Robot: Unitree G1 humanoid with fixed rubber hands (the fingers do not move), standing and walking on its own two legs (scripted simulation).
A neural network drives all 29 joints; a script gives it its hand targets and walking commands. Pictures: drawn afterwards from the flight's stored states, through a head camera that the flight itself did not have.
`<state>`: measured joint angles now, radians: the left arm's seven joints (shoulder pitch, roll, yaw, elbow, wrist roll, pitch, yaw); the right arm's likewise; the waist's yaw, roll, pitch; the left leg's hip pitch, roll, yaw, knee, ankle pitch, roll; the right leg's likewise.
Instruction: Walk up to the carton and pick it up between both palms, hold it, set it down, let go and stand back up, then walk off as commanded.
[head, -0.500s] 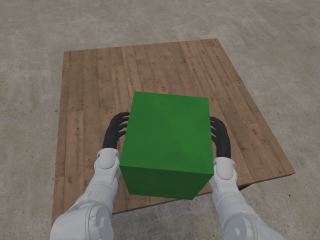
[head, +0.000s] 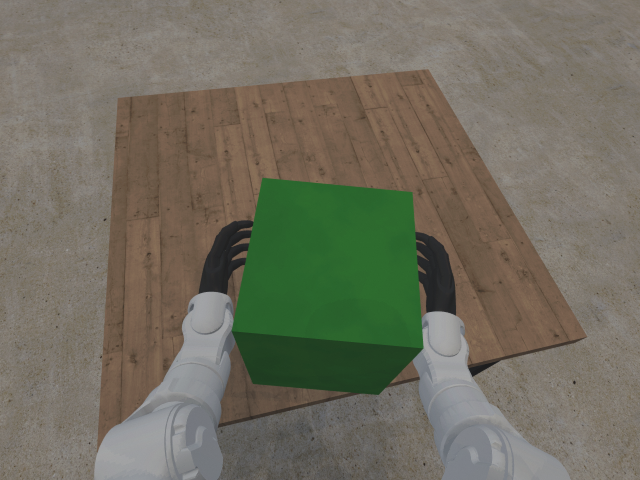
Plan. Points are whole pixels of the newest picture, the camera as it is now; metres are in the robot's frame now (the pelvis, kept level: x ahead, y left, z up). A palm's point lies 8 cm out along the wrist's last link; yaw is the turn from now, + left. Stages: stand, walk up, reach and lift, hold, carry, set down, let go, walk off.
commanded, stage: set down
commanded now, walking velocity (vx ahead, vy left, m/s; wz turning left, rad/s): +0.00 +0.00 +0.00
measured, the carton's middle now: (325, 296) +0.38 +0.00 -0.07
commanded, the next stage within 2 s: none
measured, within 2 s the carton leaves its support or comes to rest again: rests again in 0.24 s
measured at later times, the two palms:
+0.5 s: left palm (196, 281) +0.39 +0.18 -0.03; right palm (415, 303) +0.36 -0.12 -0.04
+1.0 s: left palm (172, 338) +0.32 +0.20 -0.05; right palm (440, 353) +0.29 -0.15 -0.05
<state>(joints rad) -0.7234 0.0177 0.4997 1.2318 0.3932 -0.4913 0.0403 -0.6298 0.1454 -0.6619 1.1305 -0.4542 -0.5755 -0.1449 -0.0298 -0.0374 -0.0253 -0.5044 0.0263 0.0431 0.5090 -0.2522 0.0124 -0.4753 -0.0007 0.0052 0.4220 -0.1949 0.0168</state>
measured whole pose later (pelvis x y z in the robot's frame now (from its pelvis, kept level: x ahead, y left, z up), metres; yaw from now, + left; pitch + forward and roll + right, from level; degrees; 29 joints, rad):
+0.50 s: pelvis -0.02 +0.02 -0.03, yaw -1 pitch +21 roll -3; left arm -0.84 0.14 0.18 1.44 0.01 -0.51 0.08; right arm -0.80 0.02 -0.27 1.48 -0.01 -0.61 -0.17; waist -0.04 0.01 -0.16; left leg -0.80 0.04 0.04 0.79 -0.34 0.01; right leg -0.75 0.00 0.01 0.66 -0.27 0.02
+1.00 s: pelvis -0.06 +0.02 -0.04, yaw -1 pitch +16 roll -3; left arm -0.73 0.18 0.03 1.48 -0.13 -0.56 0.07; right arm -0.71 -0.04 -0.10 1.51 0.18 -0.61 -0.13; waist -0.03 0.01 -0.16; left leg -0.80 0.04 0.04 0.83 -0.32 0.02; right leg -0.76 0.00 0.01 0.72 -0.25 0.02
